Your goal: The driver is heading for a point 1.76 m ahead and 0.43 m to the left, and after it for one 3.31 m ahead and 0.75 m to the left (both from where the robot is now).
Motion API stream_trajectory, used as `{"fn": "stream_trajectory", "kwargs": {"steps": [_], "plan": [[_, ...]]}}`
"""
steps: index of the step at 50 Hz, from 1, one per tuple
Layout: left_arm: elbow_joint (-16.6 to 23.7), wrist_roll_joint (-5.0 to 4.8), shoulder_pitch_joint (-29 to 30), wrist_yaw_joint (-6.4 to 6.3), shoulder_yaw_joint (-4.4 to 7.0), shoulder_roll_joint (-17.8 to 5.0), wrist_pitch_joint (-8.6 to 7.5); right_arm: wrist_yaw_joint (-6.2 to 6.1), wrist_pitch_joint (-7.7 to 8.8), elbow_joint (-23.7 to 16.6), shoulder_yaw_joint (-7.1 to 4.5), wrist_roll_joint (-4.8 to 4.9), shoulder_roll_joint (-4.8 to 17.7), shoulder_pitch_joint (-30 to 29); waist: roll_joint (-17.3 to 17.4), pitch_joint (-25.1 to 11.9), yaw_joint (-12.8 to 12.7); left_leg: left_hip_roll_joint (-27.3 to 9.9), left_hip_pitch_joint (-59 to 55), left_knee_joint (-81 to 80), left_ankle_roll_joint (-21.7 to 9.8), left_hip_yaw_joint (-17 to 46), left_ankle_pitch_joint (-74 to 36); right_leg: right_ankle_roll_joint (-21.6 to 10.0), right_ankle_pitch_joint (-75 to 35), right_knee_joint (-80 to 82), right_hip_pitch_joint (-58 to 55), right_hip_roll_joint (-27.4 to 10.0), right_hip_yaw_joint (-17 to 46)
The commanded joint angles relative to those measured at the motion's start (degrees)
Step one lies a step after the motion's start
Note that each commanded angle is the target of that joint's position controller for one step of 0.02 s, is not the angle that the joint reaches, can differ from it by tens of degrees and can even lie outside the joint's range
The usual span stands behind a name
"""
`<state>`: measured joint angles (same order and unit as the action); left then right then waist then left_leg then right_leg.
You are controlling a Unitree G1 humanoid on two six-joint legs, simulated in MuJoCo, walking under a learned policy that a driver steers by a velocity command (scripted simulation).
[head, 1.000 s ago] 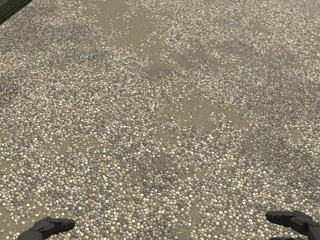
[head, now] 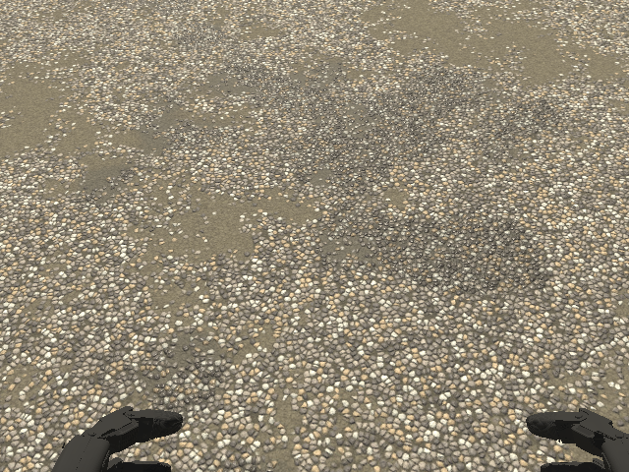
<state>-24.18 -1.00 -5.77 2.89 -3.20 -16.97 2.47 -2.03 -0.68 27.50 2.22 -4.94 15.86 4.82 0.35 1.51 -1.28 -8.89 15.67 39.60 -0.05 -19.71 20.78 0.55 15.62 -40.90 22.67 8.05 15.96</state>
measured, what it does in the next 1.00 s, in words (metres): shifts its weight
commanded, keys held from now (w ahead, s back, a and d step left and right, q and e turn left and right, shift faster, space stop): w+shift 0.06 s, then shift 0.94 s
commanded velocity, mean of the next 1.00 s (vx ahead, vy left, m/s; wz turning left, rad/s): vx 0.29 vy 0.00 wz -0.18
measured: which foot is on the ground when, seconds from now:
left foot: down 0.00-1.00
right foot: down 0.00-1.00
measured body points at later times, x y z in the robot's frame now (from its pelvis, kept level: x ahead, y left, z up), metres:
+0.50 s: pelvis -0.01 +0.02 +0.00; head -0.01 +0.01 +0.45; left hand +0.12 +0.26 -0.10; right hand +0.11 -0.24 -0.12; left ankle +0.00 +0.11 -0.71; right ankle +0.06 -0.12 -0.72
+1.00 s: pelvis +0.01 +0.05 +0.02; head +0.02 +0.05 +0.47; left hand +0.21 +0.23 -0.08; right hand -0.01 -0.19 -0.12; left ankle -0.01 +0.11 -0.72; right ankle +0.06 -0.12 -0.72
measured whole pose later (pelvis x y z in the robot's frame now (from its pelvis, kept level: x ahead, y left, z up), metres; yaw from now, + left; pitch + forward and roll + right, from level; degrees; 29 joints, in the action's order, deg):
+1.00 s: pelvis +0.01 +0.05 +0.02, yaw -11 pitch -1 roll +2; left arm -39.0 1.2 -9.2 -2.8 -3.3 -11.1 5.8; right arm -2.5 -5.3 49.3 2.0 -1.0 11.9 19.5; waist -2.6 0.4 1.5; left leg 5.6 2.7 15.6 -5.3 -8.7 12.7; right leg 2.4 6.2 -23.7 17.2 -3.4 8.5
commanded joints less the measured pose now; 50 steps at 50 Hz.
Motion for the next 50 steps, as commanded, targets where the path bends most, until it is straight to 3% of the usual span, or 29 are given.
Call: {"fn": "stream_trajectory", "kwargs": {"steps": [1, 3, 4, 6, 8, 12, 16, 18, 19, 20, 21, 22, 23, 24, 26, 28, 29, 30, 31, 32, 33, 34, 35, 37, 39, 40, 44, 50], "plan": [[6.3, -0.19, 5.1, 0.02, 2.06, -5.0, -2.18, -0.33, 1.97, -7.0, -0.55, -0.42, 2.9, -8.7, -1.8, -9.6, -1.9, -1.7, -19.5, -6.6, -1.9, 8.4, 4.9, -4.1, -13.0, 11.5, 11.8, -5.7, 3.8], [5.6, 0.08, 3.9, 0.4, 1.78, -4.7, -2.42, -0.33, 2.21, -7.5, -0.12, -0.01, 2.6, -9.2, -2.0, -8.2, -2.3, -1.3, -18.8, -8.1, -1.5, 7.8, 6.4, -3.7, -10.1, 12.6, 10.6, -5.4, 3.5], [4.3, -0.14, 1.9, 0.28, 2.2, -5.9, -2.37, -0.41, 2.4, -6.8, -0.1, 0.72, 2.8, -7.7, -3.0, -7.4, -1.5, -0.8, -18.7, -7.0, -2.0, 7.9, 8.1, -3.7, -9.4, 13.2, 11.3, -5.6, 4.9], [3.4, 0.06, 1.1, -0.12, 2.45, -6.5, -1.79, -0.44, 2.32, -5.9, 0.08, 1.1, 3.0, -4.9, -4.9, -6.4, -0.1, -0.4, -18.2, -6.2, -2.6, 8.5, 8.7, -4.4, -7.5, 13.5, 12.2, -5.7, 6.5], [2.9, -0.21, 0.1, -0.59, 2.54, -5.9, -1.09, -0.44, 1.91, -4.5, 0.02, 1.42, 3.6, -3.0, -3.8, -4.8, 0.3, -1.4, -16.9, -8.5, -3.9, 9.8, 10.0, -4.1, -0.9, 12.5, 13.8, -5.5, 6.3], [0.9, -1.4, -3.1, -1.24, 2.91, -3.3, 0.06, -1.14, 0.22, -0.2, -0.85, 2.34, 5.8, -1.7, 4.6, 0.8, -0.7, -10.2, -8.6, -21.5, -7.9, 14.3, 12.2, -0.6, 12.5, 2.2, 12.9, -3.8, -4.5], [-0.9, -1.31, -4.5, -2.84, 3.46, -1.6, 1.24, -1.93, -0.66, 3.9, -1.75, 3.82, 5.6, -2.2, 3.6, 2.8, -0.9, -13.8, -1.1, -25.7, -9.1, 12.7, 7.6, 1.3, 11.8, -7.0, 8.3, -9.9, -9.7], [-2.6, -1.01, -7.3, -3.76, 3.3, 0.0, 2.3, -1.82, -0.89, 6.1, -1.55, 4.56, 4.0, -2.9, 3.5, 1.3, -1.9, -12.1, -1.2, -23.9, -8.9, 8.1, 4.3, 0.7, 10.0, -4.7, 5.6, -12.2, -11.0], [-3.1, -0.55, -8.2, -3.99, 3.24, 0.3, 2.54, -1.62, -1.17, 7.3, -1.56, 4.89, 3.5, -2.7, 1.8, 0.9, -2.1, -10.4, -0.9, -21.4, -8.4, 6.4, 3.4, 0.0, 6.6, -0.9, 3.1, -12.2, -11.9], [-3.5, 0.13, -9.0, -3.99, 3.39, -0.3, 2.66, -1.25, -1.71, 8.5, -1.72, 5.09, 3.6, -1.3, -0.3, 0.5, -1.8, -7.9, -1.8, -17.8, -7.7, 4.5, 3.1, -1.2, 0.5, 3.6, 1.4, -11.3, -12.7], [-3.4, 0.63, -9.0, -4.07, 4.0, -2.6, 2.61, -0.89, -2.38, 10.0, -1.75, 4.84, 4.1, 2.0, -4.6, -0.6, -0.4, -4.4, -2.9, -14.1, -6.5, 3.0, 4.9, -2.8, -11.6, 7.2, 0.5, -10.0, -11.8], [-3.0, 1.33, -9.6, -4.12, 4.49, -4.3, 2.6, -0.68, -3.13, 11.1, -1.76, 4.78, 5.1, 3.2, -7.6, -1.5, -0.5, -1.4, -4.1, -9.9, -5.3, 1.5, 8.6, -4.8, -20.1, 9.5, 1.4, -8.9, -9.3], [-2.8, 2.22, -9.0, -4.52, 4.55, -5.9, 2.97, -0.42, -3.97, 10.6, -1.59, 4.21, 4.5, 5.2, -12.5, -2.3, 1.5, 1.6, -4.3, -4.8, -3.9, 1.3, 11.8, -7.9, -19.4, 11.2, 3.8, -9.3, -4.0], [-2.5, 2.23, -8.1, -4.78, 4.43, -6.2, 3.19, -0.4, -4.49, 10.2, -1.28, 3.55, 3.4, 6.1, -14.2, -2.2, 2.2, 3.9, -4.2, 0.1, -3.3, 2.5, 13.7, -10.6, -14.2, 14.2, 5.9, -11.3, 1.1], [-1.4, 1.74, -4.5, -5.19, 4.04, -5.5, 2.45, -0.8, -4.47, 10.4, -0.9, 3.41, 0.3, 8.4, -13.3, -4.7, 3.9, 6.6, -3.0, 8.7, -4.0, 8.9, 12.3, -13.3, 7.5, 20.5, 9.6, -16.5, 10.8], [-1.0, 1.49, -1.6, -5.23, 3.68, -3.9, 1.51, -0.96, -3.77, 10.8, -0.98, 3.68, -0.3, 9.5, -12.9, -6.8, 3.9, 7.2, 1.3, 14.1, -5.1, 16.6, 12.2, -13.7, 10.3, 22.1, 7.3, -19.4, 13.1], [-1.2, 1.27, -0.7, -5.16, 3.28, -2.2, 1.39, -0.65, -3.35, 11.2, -0.82, 3.52, -0.8, 10.7, -11.7, -8.1, 4.2, 7.0, 2.9, 9.6, -5.3, 19.0, 12.9, -12.5, 6.9, 20.7, 3.8, -18.9, 11.3], [-1.7, 0.73, 0.5, -5.25, 2.76, -0.2, 1.93, 0.05, -2.83, 12.1, -0.41, 2.67, -1.7, 13.3, -9.2, -9.1, 5.1, 6.5, 0.5, -0.6, -5.7, 19.2, 10.1, -10.1, 4.4, 17.8, 1.4, -17.2, 7.6], [-3.3, -0.03, -0.9, -5.41, 2.28, 1.9, 3.05, 1.07, -2.47, 13.3, 0.02, 1.55, -2.2, 15.7, -4.3, -9.7, 4.9, 5.6, -4.8, -13.3, -6.4, 18.7, 0.6, -7.0, 4.9, 13.8, 0.5, -14.5, 3.0], [-4.5, 0.03, -5.8, -5.4, 1.8, 4.7, 4.34, 1.57, -2.46, 13.5, 0.28, 1.55, -0.7, 12.3, 6.2, -8.3, -0.1, 0.5, -3.1, -21.6, -8.4, 26.3, 1.0, -2.5, 9.4, 8.7, 0.2, -9.5, -4.4], [-4.1, 0.64, -5.3, -5.32, 2.12, 2.7, 4.43, 1.93, -2.4, 12.8, 0.19, 2.91, 0.5, 8.7, 11.7, -3.0, -1.1, -4.3, 5.5, -28.0, -9.9, 34.4, 2.8, -0.4, 10.7, 9.9, -1.6, -9.6, -5.8], [-5.4, 0.54, -4.8, -5.23, 2.53, 1.4, 3.7, 1.8, -2.19, 11.8, 0.27, 3.72, -0.1, 4.4, 8.9, 2.2, -2.1, -3.8, 6.9, -28.9, -8.0, 32.0, -2.6, 0.2, 4.2, 11.8, -3.8, -10.9, -5.4], [-6.9, 1.16, -4.5, -5.23, 2.17, 2.2, 3.26, 1.57, -2.06, 13.0, -0.19, 4.17, 1.1, 5.7, 6.5, 3.1, -1.4, -1.7, 4.6, -27.9, -5.7, 28.8, -7.8, 0.3, -2.0, 13.6, -5.7, -10.9, -5.5], [-7.9, 1.78, -2.6, -5.46, 1.81, 2.2, 2.84, 0.67, -1.74, 16.1, -1.29, 5.05, 4.3, 11.3, 3.9, 1.5, 0.4, -0.7, -3.4, -26.9, -2.9, 26.2, -22.0, 0.3, -8.0, 16.0, -5.5, -11.1, -5.9], [-8.4, 1.38, -2.3, -5.21, 1.1, 3.3, 2.54, -0.19, -2.41, 17.9, -1.17, 4.5, 2.8, 14.7, 3.6, -1.2, 1.3, -0.2, -9.8, -26.2, -2.7, 24.5, -31.0, 0.3, -8.8, 17.0, -5.0, -11.2, -6.7], [-9.2, 1.8, -3.1, -5.23, 0.88, 3.4, 2.85, -0.39, -2.7, 17.6, -1.11, 3.9, 3.2, 14.3, 2.4, -0.8, 1.1, -0.1, -9.5, -27.6, -3.5, 23.6, -30.5, 0.1, -9.2, 17.3, -5.4, -11.1, -7.4], [-9.4, 2.35, -1.0, -5.7, 0.66, 3.3, 3.13, -0.44, -3.64, 18.5, -1.46, 3.88, 2.9, 14.7, -0.5, 0.5, 1.8, 1.0, -8.6, -30.7, -4.8, 22.6, -19.5, -0.2, -10.2, 17.1, -5.8, -11.3, -8.4], [-11.1, 2.24, -0.7, -5.82, 0.73, 2.4, 2.28, -0.83, -4.62, 19.7, -1.74, 3.93, 2.4, 16.9, -2.0, -0.9, 2.5, 3.2, -12.9, -28.3, -5.5, 19.4, -21.2, -1.0, -12.5, 18.0, -4.2, -11.1, -8.7]]}}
